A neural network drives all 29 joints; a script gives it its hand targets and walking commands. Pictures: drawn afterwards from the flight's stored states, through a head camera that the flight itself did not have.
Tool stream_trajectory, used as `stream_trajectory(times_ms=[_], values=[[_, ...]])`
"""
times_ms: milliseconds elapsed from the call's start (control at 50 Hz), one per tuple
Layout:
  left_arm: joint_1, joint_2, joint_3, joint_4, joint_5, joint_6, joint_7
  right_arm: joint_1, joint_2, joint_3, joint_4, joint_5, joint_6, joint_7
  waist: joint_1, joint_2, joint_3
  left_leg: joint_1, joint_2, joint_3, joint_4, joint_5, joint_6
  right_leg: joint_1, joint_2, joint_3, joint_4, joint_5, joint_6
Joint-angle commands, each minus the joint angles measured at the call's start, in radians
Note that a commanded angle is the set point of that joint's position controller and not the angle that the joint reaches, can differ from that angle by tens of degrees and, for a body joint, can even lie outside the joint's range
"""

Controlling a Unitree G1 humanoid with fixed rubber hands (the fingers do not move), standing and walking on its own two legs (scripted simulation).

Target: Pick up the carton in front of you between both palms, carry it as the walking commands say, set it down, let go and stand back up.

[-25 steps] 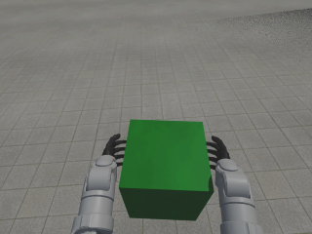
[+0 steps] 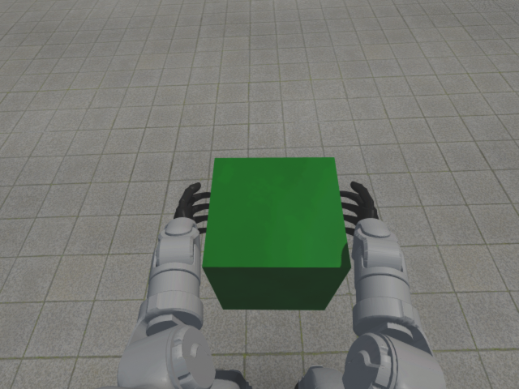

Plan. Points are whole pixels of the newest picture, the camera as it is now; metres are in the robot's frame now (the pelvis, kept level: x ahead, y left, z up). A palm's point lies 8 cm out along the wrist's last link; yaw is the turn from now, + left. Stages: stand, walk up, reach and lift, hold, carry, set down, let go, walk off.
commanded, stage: set down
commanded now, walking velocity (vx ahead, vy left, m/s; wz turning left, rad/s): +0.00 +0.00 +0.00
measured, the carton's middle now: (273, 240) +0.37 +0.00 -0.07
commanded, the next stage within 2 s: none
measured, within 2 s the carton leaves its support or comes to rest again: rests again in 1.86 s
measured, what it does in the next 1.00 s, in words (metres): lowers itself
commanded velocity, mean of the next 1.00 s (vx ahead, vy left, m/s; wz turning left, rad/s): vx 0.00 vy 0.00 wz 0.00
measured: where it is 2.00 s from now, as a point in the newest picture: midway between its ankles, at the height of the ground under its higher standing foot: outside the picture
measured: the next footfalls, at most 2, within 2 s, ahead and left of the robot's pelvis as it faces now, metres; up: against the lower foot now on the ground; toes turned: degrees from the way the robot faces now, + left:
none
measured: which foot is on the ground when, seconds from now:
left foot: down 0.00-1.00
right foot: down 0.00-1.00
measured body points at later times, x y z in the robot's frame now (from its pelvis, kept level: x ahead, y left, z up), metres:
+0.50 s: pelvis -0.02 +0.00 -0.11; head +0.20 +0.00 +0.28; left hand +0.41 +0.17 -0.19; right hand +0.41 -0.13 -0.19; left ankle +0.03 +0.11 -0.72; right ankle +0.07 -0.11 -0.72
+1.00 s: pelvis -0.04 +0.00 -0.24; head +0.26 +0.01 +0.10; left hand +0.45 +0.17 -0.36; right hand +0.45 -0.13 -0.36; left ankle +0.03 +0.11 -0.72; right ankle +0.07 -0.11 -0.72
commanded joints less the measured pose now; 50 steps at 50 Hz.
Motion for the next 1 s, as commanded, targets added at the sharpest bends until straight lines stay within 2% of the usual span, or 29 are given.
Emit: stream_trajectory(times_ms=[0,100,160,200,240,320,380,440,520,620,760,860,980], values=[[-0.358,-0.595,-0.340,0.058,-0.148,-0.192,-0.153,-0.317,0.635,0.358,0.083,0.133,-0.204,0.112,0.001,-0.054,-0.421,-0.295,-0.044,-0.022,-0.016,0.206,-0.004,0.041,0.038,0.038,0.047,0.269,0.010],[-0.483,-0.675,-0.591,0.001,-0.274,-0.354,-0.152,-0.400,0.751,0.562,0.062,0.249,-0.364,0.086,-0.002,-0.030,-0.759,-0.451,-0.070,-0.018,0.161,0.354,-0.034,-0.053,0.046,0.066,0.215,0.450,0.017],[-0.510,-0.692,-0.741,-0.064,-0.353,-0.401,-0.137,-0.450,0.792,0.722,-0.038,0.324,-0.408,0.059,0.011,-0.035,-1.080,-0.541,-0.081,-0.006,0.254,0.403,-0.044,0.031,0.049,0.081,0.332,0.589,0.021],[-0.496,-0.690,-0.797,-0.106,-0.381,-0.404,-0.125,-0.456,0.790,0.781,-0.091,0.353,-0.412,0.044,0.024,-0.039,-1.254,-0.584,-0.088,0.000,0.299,0.423,-0.049,0.064,0.053,0.080,0.394,0.652,0.024],[-0.480,-0.690,-0.790,-0.087,-0.377,-0.383,-0.119,-0.453,0.775,0.785,-0.074,0.353,-0.397,0.042,0.028,-0.031,-1.231,-0.635,-0.090,0.004,0.329,0.368,-0.051,-0.060,0.063,0.057,0.423,0.546,0.034],[-0.537,-0.711,-0.701,-0.013,-0.346,-0.318,-0.127,-0.535,0.780,0.733,-0.021,0.327,-0.341,0.057,0.027,-0.032,-1.047,-0.724,-0.092,0.014,0.365,0.139,-0.046,-0.384,0.086,0.005,0.438,0.172,0.045],[-0.589,-0.732,-0.646,0.047,-0.328,-0.273,-0.147,-0.569,0.780,0.670,0.041,0.299,-0.301,0.071,0.016,-0.039,-0.970,-0.825,-0.094,0.024,0.406,0.030,-0.043,-0.514,0.094,-0.007,0.474,0.038,0.042],[-0.631,-0.742,-0.607,0.085,-0.319,-0.248,-0.163,-0.594,0.784,0.608,0.086,0.277,-0.279,0.079,0.004,-0.040,-0.970,-0.888,-0.093,0.024,0.454,0.026,-0.042,-0.608,0.098,-0.018,0.523,0.023,0.037],[-0.674,-0.742,-0.587,0.113,-0.325,-0.242,-0.168,-0.647,0.781,0.568,0.114,0.276,-0.275,0.083,0.000,-0.038,-1.017,-0.936,-0.096,0.024,0.524,0.080,-0.046,-0.709,0.101,-0.024,0.596,0.064,0.037],[-0.731,-0.728,-0.614,0.107,-0.355,-0.256,-0.152,-0.732,0.759,0.586,0.103,0.314,-0.290,0.078,0.008,-0.034,-1.105,-0.975,-0.103,0.027,0.620,0.145,-0.055,-0.810,0.107,-0.033,0.699,0.113,0.044],[-0.853,-0.674,-0.689,0.052,-0.415,-0.268,-0.115,-0.834,0.734,0.647,0.069,0.384,-0.295,0.053,0.016,-0.035,-1.248,-1.026,-0.113,0.043,0.762,0.166,-0.064,-0.891,0.117,-0.050,0.841,0.134,0.058],[-0.928,-0.649,-0.712,0.045,-0.451,-0.256,-0.103,-0.900,0.717,0.660,0.062,0.416,-0.281,0.033,0.016,-0.032,-1.285,-1.074,-0.118,0.062,0.840,0.143,-0.068,-0.926,0.123,-0.062,0.915,0.118,0.063],[-1.008,-0.624,-0.676,0.102,-0.452,-0.237,-0.115,-1.002,0.683,0.617,0.084,0.413,-0.266,0.025,0.012,-0.033,-1.220,-1.194,-0.118,0.080,0.921,0.076,-0.063,-1.005,0.124,-0.073,0.991,0.065,0.061]])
